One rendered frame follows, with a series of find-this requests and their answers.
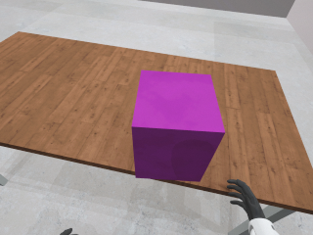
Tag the table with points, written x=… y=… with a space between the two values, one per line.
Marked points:
x=75 y=100

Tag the right robot hand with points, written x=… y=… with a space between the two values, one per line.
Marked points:
x=249 y=202

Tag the carton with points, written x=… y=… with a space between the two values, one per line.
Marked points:
x=176 y=127

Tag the robot right forearm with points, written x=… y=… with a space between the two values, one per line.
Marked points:
x=261 y=226

